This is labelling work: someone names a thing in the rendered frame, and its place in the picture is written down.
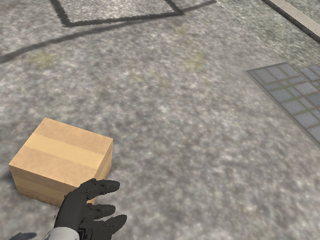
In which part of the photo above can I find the left robot hand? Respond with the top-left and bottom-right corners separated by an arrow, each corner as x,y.
54,178 -> 127,240

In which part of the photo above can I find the left robot forearm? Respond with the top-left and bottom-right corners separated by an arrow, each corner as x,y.
44,227 -> 80,240

